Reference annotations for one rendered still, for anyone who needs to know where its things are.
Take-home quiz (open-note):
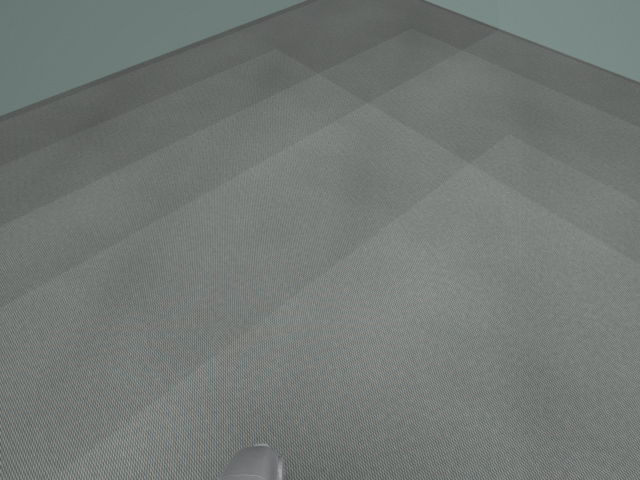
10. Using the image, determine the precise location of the left robot thigh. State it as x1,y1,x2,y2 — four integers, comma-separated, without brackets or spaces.
217,446,285,480

